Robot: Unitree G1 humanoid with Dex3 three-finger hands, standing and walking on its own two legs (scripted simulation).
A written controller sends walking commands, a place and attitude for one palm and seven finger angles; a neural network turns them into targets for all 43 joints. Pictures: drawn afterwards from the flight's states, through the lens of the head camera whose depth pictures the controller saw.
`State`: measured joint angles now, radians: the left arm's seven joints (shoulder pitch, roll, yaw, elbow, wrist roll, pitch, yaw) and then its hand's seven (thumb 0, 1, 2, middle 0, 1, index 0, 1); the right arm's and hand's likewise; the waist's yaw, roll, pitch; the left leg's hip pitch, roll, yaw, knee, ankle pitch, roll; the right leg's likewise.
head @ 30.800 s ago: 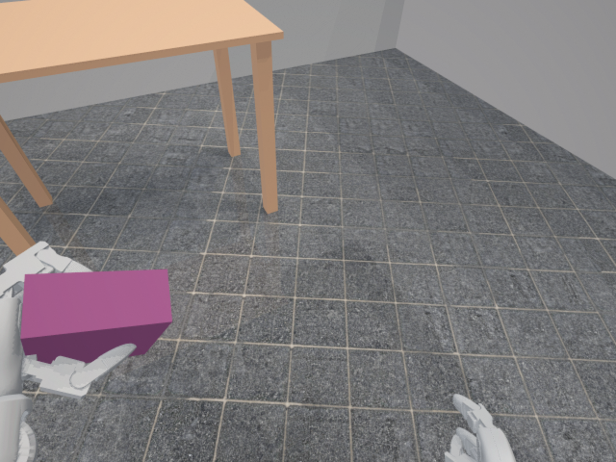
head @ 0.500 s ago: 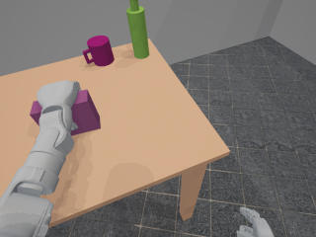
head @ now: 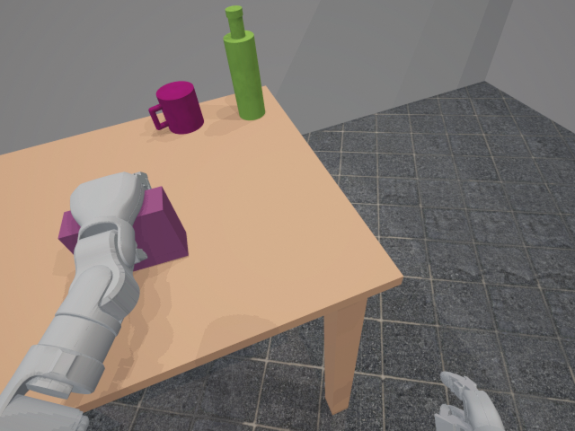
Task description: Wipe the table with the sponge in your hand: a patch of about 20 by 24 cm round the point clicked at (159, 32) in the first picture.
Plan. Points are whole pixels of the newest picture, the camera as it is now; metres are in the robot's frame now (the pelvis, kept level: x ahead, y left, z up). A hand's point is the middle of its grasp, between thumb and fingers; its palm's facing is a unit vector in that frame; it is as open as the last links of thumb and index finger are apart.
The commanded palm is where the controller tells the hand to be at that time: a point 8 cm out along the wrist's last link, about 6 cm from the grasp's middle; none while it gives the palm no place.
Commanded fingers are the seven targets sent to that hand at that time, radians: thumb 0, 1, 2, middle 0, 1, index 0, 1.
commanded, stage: wipe back along the middle lane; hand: left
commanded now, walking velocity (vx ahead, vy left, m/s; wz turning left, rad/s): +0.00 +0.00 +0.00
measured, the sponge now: (134, 241) +0.35 +0.27 +0.08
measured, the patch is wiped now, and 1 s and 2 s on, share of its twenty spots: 0.50 0.50 0.50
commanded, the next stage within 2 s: slide across to the third lane in 1.20 s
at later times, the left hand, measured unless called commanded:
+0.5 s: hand (123, 248) +0.31 +0.26 +0.12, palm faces +0.09 -0.06 -0.99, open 9.5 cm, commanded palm +0.27 +0.25 +0.15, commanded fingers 0.00 0.10 1.30 -1.20 -1.60 -1.20 -1.60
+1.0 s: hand (125, 278) +0.27 +0.23 +0.12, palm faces +0.16 -0.12 -0.98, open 9.5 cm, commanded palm +0.22 +0.22 +0.15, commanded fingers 0.00 0.10 1.30 -1.20 -1.60 -1.20 -1.60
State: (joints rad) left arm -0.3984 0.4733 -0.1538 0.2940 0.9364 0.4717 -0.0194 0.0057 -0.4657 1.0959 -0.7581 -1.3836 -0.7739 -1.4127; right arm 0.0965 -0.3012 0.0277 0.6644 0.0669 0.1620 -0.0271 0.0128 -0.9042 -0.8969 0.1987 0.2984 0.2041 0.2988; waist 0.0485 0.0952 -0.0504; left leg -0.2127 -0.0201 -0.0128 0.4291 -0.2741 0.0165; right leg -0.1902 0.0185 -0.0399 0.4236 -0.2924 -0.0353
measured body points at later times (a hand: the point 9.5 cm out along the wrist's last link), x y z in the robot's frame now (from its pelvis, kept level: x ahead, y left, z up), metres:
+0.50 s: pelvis -0.01 +0.00 +0.00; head -0.01 -0.04 +0.45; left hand +0.31 +0.25 +0.17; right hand +0.20 -0.23 -0.10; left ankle -0.04 +0.11 -0.74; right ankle -0.05 -0.10 -0.74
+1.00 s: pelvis -0.01 +0.01 +0.00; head -0.03 -0.05 +0.44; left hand +0.25 +0.23 +0.17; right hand +0.23 -0.20 -0.09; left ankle -0.04 +0.11 -0.74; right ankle -0.05 -0.10 -0.74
